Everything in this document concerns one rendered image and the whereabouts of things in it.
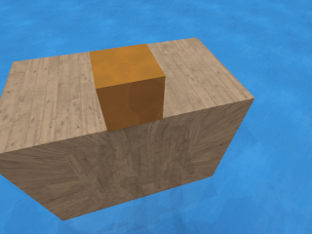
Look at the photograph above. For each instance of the carton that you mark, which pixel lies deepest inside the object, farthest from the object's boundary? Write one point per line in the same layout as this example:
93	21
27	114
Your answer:
130	86

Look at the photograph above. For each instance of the pedestal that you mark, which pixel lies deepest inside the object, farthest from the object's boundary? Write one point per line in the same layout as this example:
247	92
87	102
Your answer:
55	147

